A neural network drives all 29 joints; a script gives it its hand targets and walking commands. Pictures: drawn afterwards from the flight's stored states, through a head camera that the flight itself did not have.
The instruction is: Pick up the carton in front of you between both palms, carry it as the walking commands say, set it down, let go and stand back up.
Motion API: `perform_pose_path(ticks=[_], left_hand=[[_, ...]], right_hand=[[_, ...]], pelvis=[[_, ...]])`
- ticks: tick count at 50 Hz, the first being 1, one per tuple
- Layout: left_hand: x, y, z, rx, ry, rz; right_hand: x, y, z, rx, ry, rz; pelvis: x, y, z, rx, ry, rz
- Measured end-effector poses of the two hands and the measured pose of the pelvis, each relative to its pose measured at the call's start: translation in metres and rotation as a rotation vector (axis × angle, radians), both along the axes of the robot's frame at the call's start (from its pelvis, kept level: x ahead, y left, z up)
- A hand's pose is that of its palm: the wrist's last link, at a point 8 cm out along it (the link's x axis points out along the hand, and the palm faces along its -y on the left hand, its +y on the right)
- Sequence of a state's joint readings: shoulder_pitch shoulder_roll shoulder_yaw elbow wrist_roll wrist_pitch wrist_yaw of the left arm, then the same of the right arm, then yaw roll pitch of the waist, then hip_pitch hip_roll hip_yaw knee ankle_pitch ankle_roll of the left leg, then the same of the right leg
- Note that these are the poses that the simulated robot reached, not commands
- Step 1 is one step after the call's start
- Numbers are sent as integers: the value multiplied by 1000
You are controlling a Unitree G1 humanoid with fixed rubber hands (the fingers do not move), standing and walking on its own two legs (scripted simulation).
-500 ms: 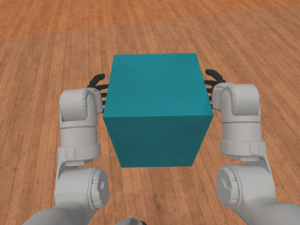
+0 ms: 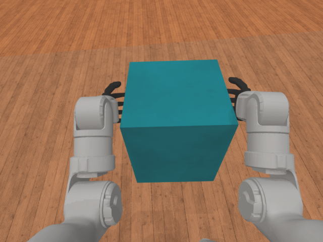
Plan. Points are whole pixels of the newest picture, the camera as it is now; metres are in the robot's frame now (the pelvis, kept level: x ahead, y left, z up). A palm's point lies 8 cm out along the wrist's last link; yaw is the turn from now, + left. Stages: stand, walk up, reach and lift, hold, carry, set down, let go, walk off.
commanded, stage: carry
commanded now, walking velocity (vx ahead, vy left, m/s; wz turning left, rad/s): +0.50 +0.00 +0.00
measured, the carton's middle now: (174, 125) +0.38 +0.01 +0.08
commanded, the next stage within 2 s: none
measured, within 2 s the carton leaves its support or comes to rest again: neither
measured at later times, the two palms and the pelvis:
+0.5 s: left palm (126, 38) +0.67 +0.16 +0.17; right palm (222, 37) +0.64 -0.14 +0.18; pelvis +0.28 +0.03 +0.02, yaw -2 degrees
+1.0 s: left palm out of the picture +0.92 +0.14 +0.20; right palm out of the picture +0.94 -0.16 +0.20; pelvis +0.56 -0.02 +0.05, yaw +0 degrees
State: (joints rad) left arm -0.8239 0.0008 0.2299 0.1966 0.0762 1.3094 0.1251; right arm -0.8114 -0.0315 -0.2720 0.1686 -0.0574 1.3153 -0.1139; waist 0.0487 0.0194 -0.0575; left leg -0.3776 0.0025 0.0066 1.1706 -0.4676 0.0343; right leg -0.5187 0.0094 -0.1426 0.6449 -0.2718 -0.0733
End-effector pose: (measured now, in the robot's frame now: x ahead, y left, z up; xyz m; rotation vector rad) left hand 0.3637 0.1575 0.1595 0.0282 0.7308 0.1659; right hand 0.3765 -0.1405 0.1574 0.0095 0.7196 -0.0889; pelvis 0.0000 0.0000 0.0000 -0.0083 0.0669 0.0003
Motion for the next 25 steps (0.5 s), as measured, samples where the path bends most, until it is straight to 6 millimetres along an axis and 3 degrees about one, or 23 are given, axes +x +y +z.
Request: perform_pose_path(ticks=[6, 15, 21, 25], left_hand=[[51, 0, 5, -10, -7, 33], [166, 0, 36, -28, -79, 11], [257, 8, 23, -38, -56, -50], [303, 5, 11, -53, 13, -91]], right_hand=[[62, 1, 8, 16, -5, 13], [164, -1, 38, 24, -77, -33], [239, 7, 31, -28, -56, -64], [268, 4, 18, -51, 13, -100]], pelvis=[[52, -8, 17, 19, 6, -4], [160, 4, 24, 19, 22, -23], [246, 26, 9, 33, 0, -42], [284, 34, 22, 14, -5, -38]])
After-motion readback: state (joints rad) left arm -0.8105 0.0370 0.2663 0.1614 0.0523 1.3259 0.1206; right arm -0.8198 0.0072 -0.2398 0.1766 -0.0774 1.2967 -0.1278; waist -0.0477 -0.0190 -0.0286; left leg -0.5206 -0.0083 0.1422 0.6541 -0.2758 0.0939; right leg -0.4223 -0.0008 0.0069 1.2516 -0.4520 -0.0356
